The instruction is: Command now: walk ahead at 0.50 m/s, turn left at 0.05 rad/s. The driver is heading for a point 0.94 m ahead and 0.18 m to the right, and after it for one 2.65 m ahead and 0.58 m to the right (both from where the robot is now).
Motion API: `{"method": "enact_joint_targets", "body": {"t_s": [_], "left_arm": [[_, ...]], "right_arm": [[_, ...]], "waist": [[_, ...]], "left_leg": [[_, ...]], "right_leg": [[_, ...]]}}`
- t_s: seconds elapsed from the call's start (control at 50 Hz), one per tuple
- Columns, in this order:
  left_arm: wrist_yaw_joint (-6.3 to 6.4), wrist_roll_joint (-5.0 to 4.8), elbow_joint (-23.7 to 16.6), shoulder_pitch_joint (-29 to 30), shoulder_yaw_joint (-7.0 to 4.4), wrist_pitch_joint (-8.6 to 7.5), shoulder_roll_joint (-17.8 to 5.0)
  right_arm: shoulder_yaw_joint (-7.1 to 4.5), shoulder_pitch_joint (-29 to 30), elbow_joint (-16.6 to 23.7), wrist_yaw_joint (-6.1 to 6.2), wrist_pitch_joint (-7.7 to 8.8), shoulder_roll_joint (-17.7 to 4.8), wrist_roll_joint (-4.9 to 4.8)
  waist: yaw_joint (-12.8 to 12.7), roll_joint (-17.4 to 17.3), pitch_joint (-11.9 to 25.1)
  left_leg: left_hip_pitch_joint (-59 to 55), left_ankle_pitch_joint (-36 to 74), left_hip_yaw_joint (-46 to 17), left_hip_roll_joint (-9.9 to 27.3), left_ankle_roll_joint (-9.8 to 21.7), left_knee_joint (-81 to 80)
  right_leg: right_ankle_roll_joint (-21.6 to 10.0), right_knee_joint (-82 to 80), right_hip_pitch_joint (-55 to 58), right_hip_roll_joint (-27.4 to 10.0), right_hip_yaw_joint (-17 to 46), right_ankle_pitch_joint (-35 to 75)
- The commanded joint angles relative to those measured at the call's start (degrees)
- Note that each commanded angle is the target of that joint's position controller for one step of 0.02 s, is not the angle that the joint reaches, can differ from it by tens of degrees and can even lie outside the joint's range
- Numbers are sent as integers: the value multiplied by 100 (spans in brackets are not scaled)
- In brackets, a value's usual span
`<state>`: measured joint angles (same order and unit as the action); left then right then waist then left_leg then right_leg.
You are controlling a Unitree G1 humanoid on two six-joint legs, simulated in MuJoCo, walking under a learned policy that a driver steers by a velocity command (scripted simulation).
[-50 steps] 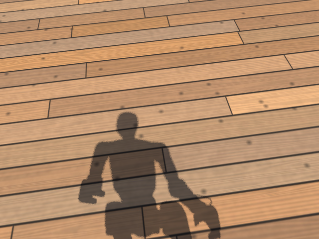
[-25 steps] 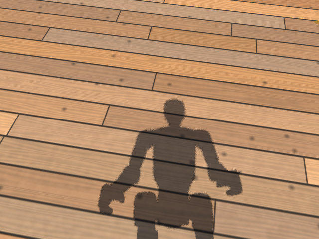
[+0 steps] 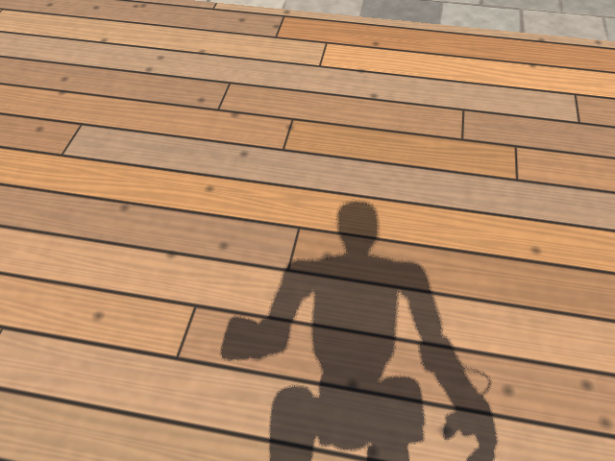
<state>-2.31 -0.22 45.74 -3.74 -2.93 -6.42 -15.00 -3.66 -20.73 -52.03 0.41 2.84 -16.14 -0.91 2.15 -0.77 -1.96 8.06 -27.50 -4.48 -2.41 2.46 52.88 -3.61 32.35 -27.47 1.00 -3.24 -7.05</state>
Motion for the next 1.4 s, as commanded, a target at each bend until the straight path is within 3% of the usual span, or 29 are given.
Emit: {"method": "enact_joint_targets", "body": {"t_s": [0.02, 0.04, 0.06, 0.12, 0.26, 0.34, 0.4, 0.44, 0.46, 0.48, 0.5, 0.52, 0.56, 0.6, 0.68, 0.76, 0.88, 0.92, 0.96, 0.98, 1.0, 1.02, 1.04, 1.06, 1.08, 1.12, 1.2, 1.28, 1.4], "left_arm": [[66, -42, 78, -1333, -218, 47, -818], [63, 16, 45, -985, -173, 55, -712], [54, 82, 15, -802, -117, 24, -568], [45, 53, 104, -775, -115, -31, -630], [205, -37, 372, -1291, -182, 50, -935], [220, -107, 621, -1814, -198, 161, -960], [276, -128, 651, -1789, -258, 264, -1080], [293, -125, 603, -1585, -262, 306, -1096], [288, -59, 529, -1559, -170, 299, -850], [267, 6, 349, -1997, -5, 231, -282], [249, -110, 376, -2237, 35, 137, -237], [244, -252, 338, -1842, -132, 107, -850], [272, -217, 197, -1273, -175, 148, -831], [276, -173, 217, -1420, -216, 305, -636], [267, -137, 2, -1212, -211, 493, -404], [136, -104, -218, -639, -165, 446, -304], [-70, -92, -711, 310, -111, 451, -315], [-106, -89, -798, 181, -184, 470, -469], [-87, -120, -605, -848, -393, 493, -812], [1, -136, -334, -1827, -610, 519, -1204], [117, -172, -245, -2144, -778, 551, -1924], [68, -127, -488, -2073, -690, 442, -1910], [22, -76, -475, -2030, -540, 353, -1421], [26, -75, -468, -1785, -486, 288, -1238], [40, -89, -541, -1355, -422, 269, -1029], [94, 10, -724, -868, -313, 265, -739], [223, -9, -603, -1115, -330, 204, -886], [282, -27, -441, -1363, -313, 211, -917], [271, -8, -68, -1764, -325, 226, -976]], "right_arm": [[-87, 399, 654, -61, 301, -778, -160], [-97, 637, 706, -44, 307, -725, -82], [-137, 585, 675, -23, 260, -696, -15], [-96, 306, 581, 6, 103, -394, 17], [3, 1636, 936, -49, 166, -176, 62], [25, 2344, 1184, -149, 231, -206, 11], [-33, 2277, 1229, -226, 326, -425, 3], [-172, 1421, 996, -196, 374, -700, 15], [-306, 465, 764, -140, 390, -1019, 87], [-444, -321, 661, -84, 361, -1580, 207], [-388, -491, 578, -99, 299, -1360, 142], [-251, -144, 640, -88, 284, -912, 101], [-130, 606, 686, -78, 291, -535, 102], [-86, 1031, 663, -95, 346, -353, 160], [-170, 1071, 512, -42, 420, -527, 190], [-221, 947, 411, 40, 368, -707, 179], [-328, 468, 227, 74, 164, -988, 11], [-374, 542, 248, 88, 76, -1137, -42], [-398, 702, 300, 106, -27, -1241, -92], [-341, 661, 330, 118, -28, -1121, -54], [-134, 274, 591, 81, 59, -436, 214], [-10, 341, 764, 7, 310, -283, 128], [-127, 1118, 913, -62, 478, -757, -137], [-111, 1319, 983, -71, 567, -731, -179], [-123, 1274, 881, -21, 587, -712, -38], [-197, 1041, 773, -12, 451, -798, 77], [-113, 1258, 827, -18, 259, -475, 156], [-17, 1935, 965, -94, 287, -321, 91], [25, 2483, 1175, -282, 344, -444, -21]], "waist": [[-749, 634, 996], [-567, 317, 488], [-364, 378, 322], [-133, 535, 257], [-493, 375, -17], [-719, 363, -206], [-505, 495, -133], [21, 544, 340], [427, 396, 1094], [452, -706, 2099], [406, -1701, 2675], [447, -1062, 1814], [185, -510, 707], [-148, -670, 324], [-294, -360, 73], [-143, -235, -68], [150, -152, -349], [-40, -299, -160], [-681, -369, 456], [-1134, -142, 971], [-796, 1313, 1374], [-664, 1379, 2306], [-962, 688, 1821], [-818, 549, 1192], [-540, 160, 815], [-167, 321, 585], [-181, 308, 377], [-487, 480, 170], [-741, 472, -214]], "left_leg": [[3456, 236, -210, 458, 97, 2340], [3303, 638, -67, 693, 80, 1909], [2958, 908, -90, 890, 72, 1558], [2563, 1178, 19, 1043, -77, 1010], [2689, 3265, 350, 885, -311, -1458], [2726, 3239, 330, 685, -288, -2177], [2412, 2706, 220, 583, -154, -2541], [1090, 2454, 413, 380, 41, -2782], [-473, 2590, 168, 718, 284, -2500], [-2791, 2273, -1706, 2166, 928, -2439], [-3297, 1330, -3521, 2778, 1395, -3235], [-2630, 745, -2949, 2557, 1130, -3439], [-1076, 1125, -1596, 2145, 817, -3827], [-146, 1654, -762, 1862, 706, -4236], [132, 2590, 192, 1841, 824, -4571], [-53, 2933, 1009, 1661, 700, -4630], [-1094, 3463, 1474, 1968, 549, -4279], [-1354, 5024, 1637, 2005, 427, -3676], [-1225, 6529, 1854, 1829, 238, -2097], [-387, 5870, 1943, 1583, -2, -665], [1975, 1779, 1884, 863, -379, 1489], [3290, -808, 443, 1, -460, 2645], [3926, -380, -31, 312, -299, 2803], [4031, 140, 21, 554, -162, 2439], [3664, 537, 6, 797, -156, 1935], [2843, 953, -17, 1031, -231, 1316], [2764, 1793, 207, 992, -527, 188], [2543, 3315, 323, 786, -537, -1456], [3080, 3188, 347, 691, -113, -2193]], "right_leg": [[-1119, -1663, 3664, -1961, 3237, -1447], [-1042, -1861, 2777, -1759, 2686, -925], [-954, -2020, 2243, -1561, 2301, -455], [-1034, -2399, 1643, -1375, 1670, 248], [-783, -2596, 1814, -1027, 656, 909], [-789, -2290, 2393, -1266, 900, 840], [-673, -1831, 2786, -1517, 1235, 1089], [-486, -943, 2648, -1308, 1156, 2102], [-296, 285, 1998, -959, 936, 1885], [99, 2440, 19, -182, 457, -34], [207, 3656, -1092, 137, 830, -2719], [166, 4162, -1585, -228, 1094, -2489], [156, 3907, -1507, -681, 860, -1563], [192, 3530, -951, -928, 903, -1066], [325, 3034, -1159, -1006, 911, -386], [332, 1671, -1106, -914, 650, 758], [67, 562, -1216, -723, 154, 482], [-137, 478, -775, -438, -130, -99], [-435, 257, 655, 76, -456, -354], [-665, -28, 2256, 218, -225, -68], [-1420, -218, 4174, -1202, 2303, -265], [-2229, -1348, 5084, -2059, 5126, -1362], [-1843, -1678, 4874, -1970, 4618, -1227], [-1630, -1629, 4158, -1767, 3815, -825], [-1428, -1609, 3298, -1503, 3151, -280], [-1299, -1816, 2201, -1220, 2460, 542], [-1265, -2099, 1666, -1032, 1698, 1463], [-927, -2179, 1654, -790, 1187, 879], [-813, -2040, 2848, -1396, 1153, 869]]}}
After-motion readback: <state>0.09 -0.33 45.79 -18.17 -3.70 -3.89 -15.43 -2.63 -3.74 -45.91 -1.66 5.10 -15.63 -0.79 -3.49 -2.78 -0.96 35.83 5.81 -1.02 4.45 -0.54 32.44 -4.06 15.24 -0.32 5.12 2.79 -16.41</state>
